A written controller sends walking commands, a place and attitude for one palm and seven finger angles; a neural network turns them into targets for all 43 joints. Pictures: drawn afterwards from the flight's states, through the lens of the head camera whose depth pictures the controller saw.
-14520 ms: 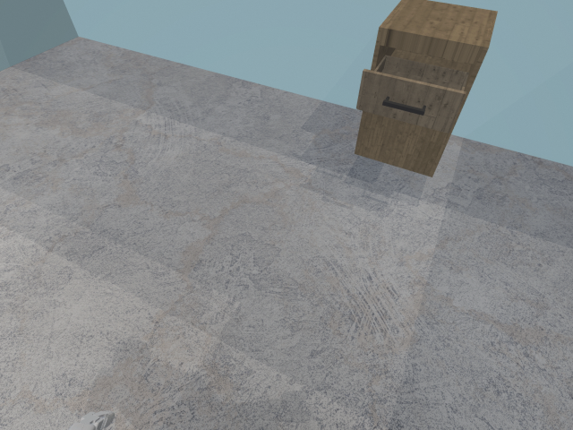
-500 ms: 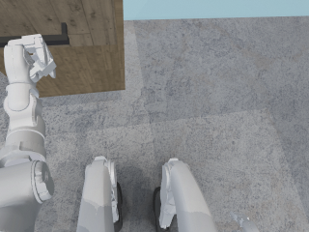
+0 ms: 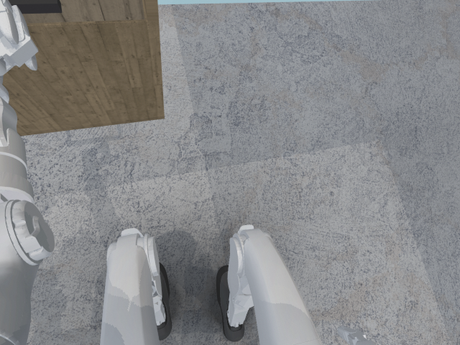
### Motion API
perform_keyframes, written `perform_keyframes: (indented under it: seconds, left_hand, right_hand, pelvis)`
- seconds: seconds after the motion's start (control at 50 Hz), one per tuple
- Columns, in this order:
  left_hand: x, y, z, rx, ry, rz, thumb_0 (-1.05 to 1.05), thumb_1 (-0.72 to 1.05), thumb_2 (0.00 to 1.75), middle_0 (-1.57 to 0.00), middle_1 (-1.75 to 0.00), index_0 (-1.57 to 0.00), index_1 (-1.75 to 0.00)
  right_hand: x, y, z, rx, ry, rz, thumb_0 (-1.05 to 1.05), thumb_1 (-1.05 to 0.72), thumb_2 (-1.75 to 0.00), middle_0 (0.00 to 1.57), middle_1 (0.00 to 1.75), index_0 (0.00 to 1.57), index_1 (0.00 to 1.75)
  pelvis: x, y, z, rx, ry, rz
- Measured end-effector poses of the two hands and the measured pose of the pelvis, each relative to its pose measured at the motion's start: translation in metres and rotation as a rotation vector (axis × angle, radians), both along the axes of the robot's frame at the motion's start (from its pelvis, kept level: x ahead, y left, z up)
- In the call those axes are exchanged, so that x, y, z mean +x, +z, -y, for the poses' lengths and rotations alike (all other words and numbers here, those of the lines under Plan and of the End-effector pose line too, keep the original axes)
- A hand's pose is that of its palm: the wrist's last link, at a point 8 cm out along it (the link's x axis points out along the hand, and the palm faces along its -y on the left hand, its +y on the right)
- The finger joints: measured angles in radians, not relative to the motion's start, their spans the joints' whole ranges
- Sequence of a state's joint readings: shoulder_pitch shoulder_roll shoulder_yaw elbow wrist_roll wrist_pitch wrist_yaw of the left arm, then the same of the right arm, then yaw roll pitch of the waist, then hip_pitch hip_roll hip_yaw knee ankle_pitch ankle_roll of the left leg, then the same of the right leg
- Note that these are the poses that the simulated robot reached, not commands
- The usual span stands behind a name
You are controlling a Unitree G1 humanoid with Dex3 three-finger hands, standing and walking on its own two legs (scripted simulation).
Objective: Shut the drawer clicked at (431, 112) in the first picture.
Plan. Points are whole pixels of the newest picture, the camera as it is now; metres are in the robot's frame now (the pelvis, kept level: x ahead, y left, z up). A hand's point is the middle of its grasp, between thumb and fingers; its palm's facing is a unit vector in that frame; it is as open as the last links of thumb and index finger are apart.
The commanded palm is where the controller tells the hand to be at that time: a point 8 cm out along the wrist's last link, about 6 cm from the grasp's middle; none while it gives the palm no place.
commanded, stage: push the drawer shut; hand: left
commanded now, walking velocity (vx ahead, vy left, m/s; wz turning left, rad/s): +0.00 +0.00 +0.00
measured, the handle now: out of the picture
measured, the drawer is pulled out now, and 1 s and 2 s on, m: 0.00 0.00 0.00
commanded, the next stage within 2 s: pull the fist back off the drawer in 0.40 s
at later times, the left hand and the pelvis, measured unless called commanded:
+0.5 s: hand (10, 34) +0.55 +0.29 +0.02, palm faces +0.20 -0.98 -0.06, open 3.0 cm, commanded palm +0.61 +0.26 +0.03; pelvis -0.02 +0.00 -0.01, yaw -1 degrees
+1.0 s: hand (17, 37) +0.55 +0.28 +0.02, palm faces +0.20 -0.98 -0.05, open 2.8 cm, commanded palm +0.54 +0.25 +0.03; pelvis -0.02 +0.01 +0.00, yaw -1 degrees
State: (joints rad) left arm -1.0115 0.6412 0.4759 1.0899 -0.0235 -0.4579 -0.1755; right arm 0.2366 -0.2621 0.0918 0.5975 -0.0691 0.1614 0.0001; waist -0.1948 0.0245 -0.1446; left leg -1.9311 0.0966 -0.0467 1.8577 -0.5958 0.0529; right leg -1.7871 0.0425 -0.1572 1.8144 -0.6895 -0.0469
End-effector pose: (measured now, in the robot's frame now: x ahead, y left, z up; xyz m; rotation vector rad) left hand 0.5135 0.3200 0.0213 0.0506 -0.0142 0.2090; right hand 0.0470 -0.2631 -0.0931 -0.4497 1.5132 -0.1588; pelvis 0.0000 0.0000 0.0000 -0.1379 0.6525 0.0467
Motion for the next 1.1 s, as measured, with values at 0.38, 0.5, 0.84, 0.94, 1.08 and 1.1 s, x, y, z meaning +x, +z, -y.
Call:
perform_keyframes:
  seconds: [0.38,0.5,0.84,0.94,1.08,1.1]
  left_hand:
    - [0.005,-0.002,-0.016,0.006,-0.003,-0.005,-0.09,0.54,0.93,-1.4,-1.6,-1.4,-1.6]
    - [0.007,-0.002,-0.021,0.009,-0.009,-0.01,-0.11,0.48,0.92,-1.4,-1.6,-1.4,-1.6]
    - [0.007,0.0,-0.021,0.013,-0.015,-0.027,-0.09,0.5,0.9,-1.4,-1.6,-1.4,-1.6]
    - [0.004,0.0,-0.016,0.006,-0.013,-0.027,-0.08,0.56,0.89,-1.4,-1.6,-1.4,-1.6]
    - [0.0,-0.002,-0.005,-0.018,-0.005,-0.018,-0.06,0.7,0.89,-1.4,-1.6,-1.4,-1.6]
    - [0.0,-0.002,-0.003,-0.018,-0.003,-0.018,-0.06,0.72,0.89,-1.4,-1.6,-1.4,-1.6]
  right_hand:
    - [-0.022,0.004,0.004,-0.059,0.028,0.018,0.0,-0.91,-0.9,0.21,0.3,0.21,0.29]
    - [-0.03,0.008,0.001,-0.076,0.031,0.027,0.0,-0.9,-0.9,0.21,0.3,0.21,0.29]
    - [-0.043,0.015,-0.011,-0.048,0.026,-0.013,0.0,-0.9,-0.9,0.21,0.3,0.21,0.3]
    - [-0.038,0.015,-0.011,-0.035,0.02,-0.017,0.0,-0.9,-0.9,0.21,0.3,0.21,0.3]
    - [-0.022,0.015,-0.011,-0.013,0.003,0.001,0.0,-0.9,-0.9,0.21,0.3,0.21,0.3]
    - [-0.019,0.015,-0.01,-0.009,0.001,0.005,0.0,-0.9,-0.9,0.21,0.3,0.21,0.3]
  pelvis:
    - [-0.019,-0.013,0.002,-0.025,0.01,0.015]
    - [-0.024,-0.014,0.0,-0.031,0.009,0.015]
    - [-0.025,-0.007,-0.008,-0.042,0.014,0.014]
    - [-0.021,-0.003,-0.008,-0.039,0.012,0.012]
    - [-0.012,0.003,-0.007,-0.028,0.003,0.007]
    - [-0.01,0.004,-0.007,-0.026,0.002,0.006]
